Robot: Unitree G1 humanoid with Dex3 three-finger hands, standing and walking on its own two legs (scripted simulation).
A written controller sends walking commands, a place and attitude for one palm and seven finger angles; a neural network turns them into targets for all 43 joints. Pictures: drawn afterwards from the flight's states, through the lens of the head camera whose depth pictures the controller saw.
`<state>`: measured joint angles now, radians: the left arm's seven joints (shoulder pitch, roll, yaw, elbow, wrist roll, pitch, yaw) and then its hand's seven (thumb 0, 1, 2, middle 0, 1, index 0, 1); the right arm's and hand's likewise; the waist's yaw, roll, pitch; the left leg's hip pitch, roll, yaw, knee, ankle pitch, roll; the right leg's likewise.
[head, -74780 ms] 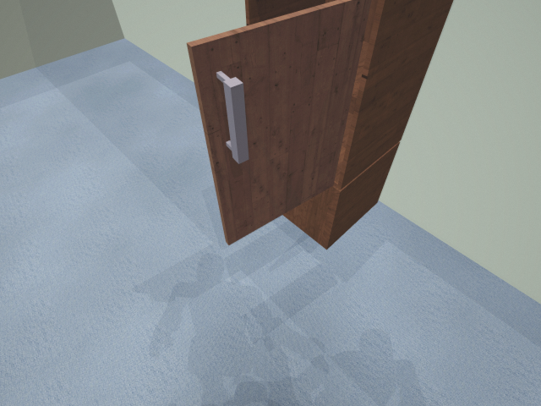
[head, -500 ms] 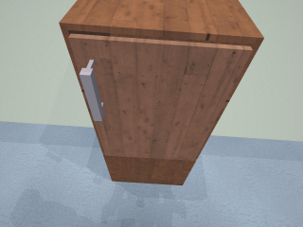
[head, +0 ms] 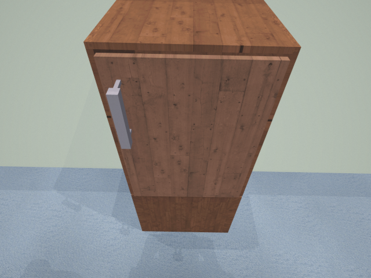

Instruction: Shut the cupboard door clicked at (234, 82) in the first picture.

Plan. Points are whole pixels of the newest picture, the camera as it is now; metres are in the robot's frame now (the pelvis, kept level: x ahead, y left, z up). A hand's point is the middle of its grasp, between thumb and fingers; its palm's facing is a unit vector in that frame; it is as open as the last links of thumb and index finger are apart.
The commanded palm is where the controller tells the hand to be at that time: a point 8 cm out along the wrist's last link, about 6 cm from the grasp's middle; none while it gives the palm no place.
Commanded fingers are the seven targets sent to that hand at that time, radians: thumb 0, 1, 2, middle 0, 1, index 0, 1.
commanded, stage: come to a stop and stand still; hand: left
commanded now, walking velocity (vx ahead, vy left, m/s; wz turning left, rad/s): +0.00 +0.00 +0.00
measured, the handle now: (122, 115) +0.46 +0.19 +0.11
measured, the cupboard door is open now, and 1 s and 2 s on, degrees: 0 0 0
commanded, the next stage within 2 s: look again from close up in 0.32 s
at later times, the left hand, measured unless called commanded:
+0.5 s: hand out of the picture -0.03 +0.16 -0.18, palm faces +0.03 -0.99 -0.13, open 7.4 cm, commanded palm none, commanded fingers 0.00 0.90 0.90 -0.20 -0.30 -0.20 -0.30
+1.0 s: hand out of the picture -0.02 +0.18 -0.18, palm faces +0.03 -0.99 -0.14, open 7.4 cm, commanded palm none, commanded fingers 0.00 0.90 0.90 -0.20 -0.30 -0.20 -0.30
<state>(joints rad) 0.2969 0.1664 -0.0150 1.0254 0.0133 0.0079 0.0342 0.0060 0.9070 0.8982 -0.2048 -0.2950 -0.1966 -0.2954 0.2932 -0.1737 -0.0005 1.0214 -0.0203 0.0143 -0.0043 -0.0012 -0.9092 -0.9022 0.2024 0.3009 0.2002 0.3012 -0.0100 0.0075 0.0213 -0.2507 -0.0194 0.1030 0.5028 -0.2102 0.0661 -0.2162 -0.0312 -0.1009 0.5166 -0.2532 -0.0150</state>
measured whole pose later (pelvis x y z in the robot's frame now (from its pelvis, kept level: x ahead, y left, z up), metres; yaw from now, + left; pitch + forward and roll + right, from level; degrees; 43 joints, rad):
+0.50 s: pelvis -0.01 +0.02 +0.00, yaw +0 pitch -2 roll -1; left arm 0.35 0.12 -0.02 1.09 0.02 0.00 0.03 0.01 0.91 0.90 -0.20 -0.29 -0.20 -0.30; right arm 0.31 -0.13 0.00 1.10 -0.01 -0.01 -0.01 0.00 -0.91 -0.90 0.20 0.30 0.20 0.30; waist 0.00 -0.02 0.02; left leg -0.26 -0.04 0.11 0.44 -0.16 0.09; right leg -0.22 -0.04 -0.10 0.46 -0.20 0.01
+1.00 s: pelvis +0.00 +0.02 +0.01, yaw +0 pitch -2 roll -1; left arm 0.34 0.13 -0.01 1.10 0.02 0.00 0.04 0.00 0.91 0.90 -0.20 -0.29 -0.19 -0.30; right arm 0.30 -0.13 0.00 1.12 -0.01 -0.01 -0.02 0.00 -0.91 -0.90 0.20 0.30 0.20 0.30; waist 0.00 -0.02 0.03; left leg -0.22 -0.05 0.12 0.39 -0.15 0.10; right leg -0.19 -0.06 -0.09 0.42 -0.19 0.02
